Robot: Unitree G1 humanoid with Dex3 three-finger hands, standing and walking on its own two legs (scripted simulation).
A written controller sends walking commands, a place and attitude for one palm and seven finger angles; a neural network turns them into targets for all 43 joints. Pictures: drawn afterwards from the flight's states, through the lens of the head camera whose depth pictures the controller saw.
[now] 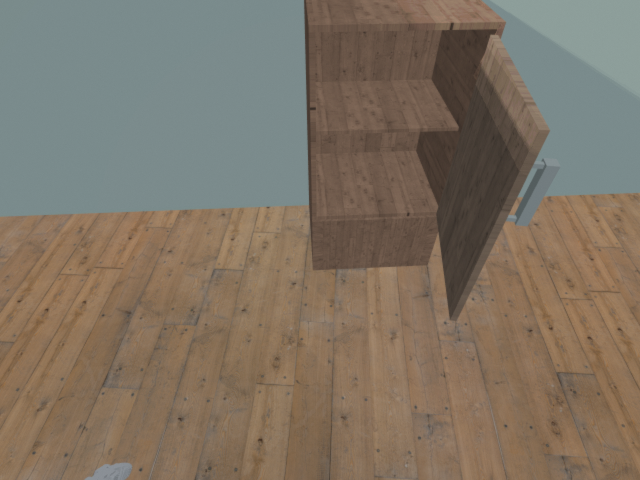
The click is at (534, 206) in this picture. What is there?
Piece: cupboard door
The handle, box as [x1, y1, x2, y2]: [506, 158, 560, 225]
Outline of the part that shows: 556,159 543,158 541,161 534,162 532,167 536,168 537,170 515,213 513,215 508,215 506,220 514,221 517,225 528,224 560,166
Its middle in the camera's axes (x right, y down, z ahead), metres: +0.41 -0.09 +0.79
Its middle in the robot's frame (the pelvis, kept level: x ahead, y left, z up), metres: +0.67 -0.37 -0.03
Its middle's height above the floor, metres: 0.74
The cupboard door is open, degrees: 80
